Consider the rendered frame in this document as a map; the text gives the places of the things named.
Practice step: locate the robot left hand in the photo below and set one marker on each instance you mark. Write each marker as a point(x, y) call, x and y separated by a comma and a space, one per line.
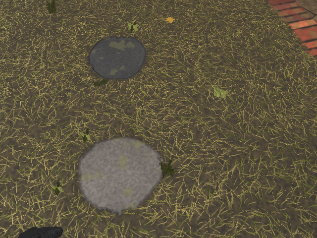
point(44, 232)

